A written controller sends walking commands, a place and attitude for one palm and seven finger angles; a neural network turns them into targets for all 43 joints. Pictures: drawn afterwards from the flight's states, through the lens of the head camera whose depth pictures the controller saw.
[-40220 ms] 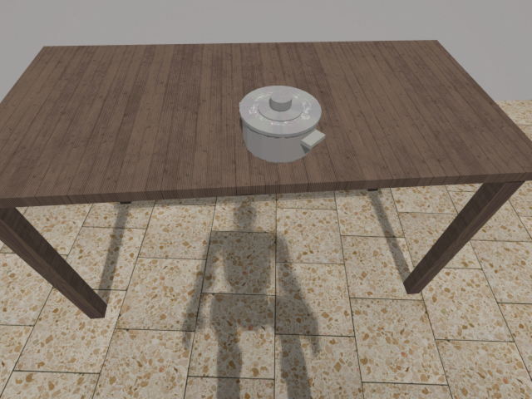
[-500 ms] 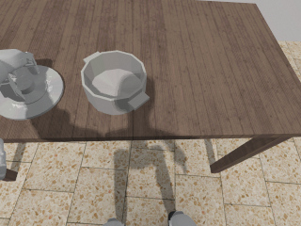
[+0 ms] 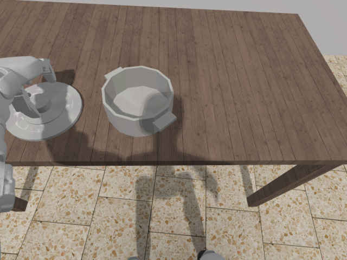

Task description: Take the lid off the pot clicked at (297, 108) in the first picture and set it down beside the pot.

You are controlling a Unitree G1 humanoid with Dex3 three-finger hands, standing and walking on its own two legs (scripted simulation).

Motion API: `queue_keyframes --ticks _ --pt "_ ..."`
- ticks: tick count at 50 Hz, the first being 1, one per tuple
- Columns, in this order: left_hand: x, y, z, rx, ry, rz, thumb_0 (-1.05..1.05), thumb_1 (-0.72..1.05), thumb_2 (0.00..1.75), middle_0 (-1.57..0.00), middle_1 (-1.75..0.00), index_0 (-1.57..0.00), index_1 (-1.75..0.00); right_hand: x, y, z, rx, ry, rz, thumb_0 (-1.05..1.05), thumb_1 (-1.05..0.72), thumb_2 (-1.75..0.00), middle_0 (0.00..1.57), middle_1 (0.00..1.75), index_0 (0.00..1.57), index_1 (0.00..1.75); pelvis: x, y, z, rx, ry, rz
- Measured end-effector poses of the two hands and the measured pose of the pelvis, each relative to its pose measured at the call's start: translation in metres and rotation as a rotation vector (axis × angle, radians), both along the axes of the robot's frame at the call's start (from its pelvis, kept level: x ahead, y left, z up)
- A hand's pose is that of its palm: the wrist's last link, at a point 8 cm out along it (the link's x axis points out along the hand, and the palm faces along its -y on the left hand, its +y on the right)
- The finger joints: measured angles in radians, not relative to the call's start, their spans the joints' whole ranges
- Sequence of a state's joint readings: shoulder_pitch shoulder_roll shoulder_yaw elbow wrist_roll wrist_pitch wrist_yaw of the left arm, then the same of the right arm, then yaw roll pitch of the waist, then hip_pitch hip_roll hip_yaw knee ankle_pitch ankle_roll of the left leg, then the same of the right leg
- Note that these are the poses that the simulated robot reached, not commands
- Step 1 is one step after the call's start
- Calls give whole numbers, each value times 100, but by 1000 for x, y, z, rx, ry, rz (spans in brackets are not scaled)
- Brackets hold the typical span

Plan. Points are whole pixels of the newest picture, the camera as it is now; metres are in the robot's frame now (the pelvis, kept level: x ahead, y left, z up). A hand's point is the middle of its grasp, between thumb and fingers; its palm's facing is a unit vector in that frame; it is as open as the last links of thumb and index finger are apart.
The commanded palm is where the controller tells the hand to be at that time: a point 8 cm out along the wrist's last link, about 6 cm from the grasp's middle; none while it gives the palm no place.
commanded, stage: raise the empty hand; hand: left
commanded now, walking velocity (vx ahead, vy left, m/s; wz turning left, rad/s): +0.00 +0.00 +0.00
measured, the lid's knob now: (40, 103) +0.50 +0.30 +0.02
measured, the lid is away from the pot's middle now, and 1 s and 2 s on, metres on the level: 0.24 0.24 0.24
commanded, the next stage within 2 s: draw the hand back to the body in 1.12 s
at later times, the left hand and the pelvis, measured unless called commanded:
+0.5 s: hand (10, 80) +0.47 +0.30 +0.13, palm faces -0.41 -0.07 -0.91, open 11.0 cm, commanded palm +0.49 +0.29 +0.18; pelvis +0.00 -0.01 +0.01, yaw +1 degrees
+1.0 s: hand out of the picture +0.48 +0.30 +0.18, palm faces -0.38 -0.07 -0.92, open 11.0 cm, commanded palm +0.50 +0.30 +0.24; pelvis +0.01 -0.01 +0.02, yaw +1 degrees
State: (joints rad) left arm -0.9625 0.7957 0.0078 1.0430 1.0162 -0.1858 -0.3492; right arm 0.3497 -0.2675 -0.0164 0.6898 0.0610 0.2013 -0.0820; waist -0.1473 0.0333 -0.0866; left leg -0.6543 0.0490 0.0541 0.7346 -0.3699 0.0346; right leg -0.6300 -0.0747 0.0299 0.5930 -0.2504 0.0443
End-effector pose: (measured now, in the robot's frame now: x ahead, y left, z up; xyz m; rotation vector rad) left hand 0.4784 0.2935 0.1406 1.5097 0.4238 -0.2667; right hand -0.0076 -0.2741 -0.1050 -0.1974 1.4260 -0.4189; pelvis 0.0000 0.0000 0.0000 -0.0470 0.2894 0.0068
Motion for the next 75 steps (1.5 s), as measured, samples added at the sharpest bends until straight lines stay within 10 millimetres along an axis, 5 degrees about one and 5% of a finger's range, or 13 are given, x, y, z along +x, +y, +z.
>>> queue_keyframes --ticks 52,66,75 --pt "5 5 98 20 -42 102 0 6 50 -31 -95 -31 -95 44 -16 10 30 -84 50 1 -90 -90 21 30 21 30 13 -13 16 16 -77 19" --pt "10 6 100 22 -53 95 0 7 50 -31 -95 -31 -95 45 -16 11 43 -60 41 1 -90 -90 21 30 21 30 19 -13 18 17 -70 18" --pt "-12 10 95 32 -76 81 0 7 50 -31 -95 -31 -95 73 -8 9 93 -122 76 1 -90 -90 21 30 20 30 20 -13 19 23 -89 25"
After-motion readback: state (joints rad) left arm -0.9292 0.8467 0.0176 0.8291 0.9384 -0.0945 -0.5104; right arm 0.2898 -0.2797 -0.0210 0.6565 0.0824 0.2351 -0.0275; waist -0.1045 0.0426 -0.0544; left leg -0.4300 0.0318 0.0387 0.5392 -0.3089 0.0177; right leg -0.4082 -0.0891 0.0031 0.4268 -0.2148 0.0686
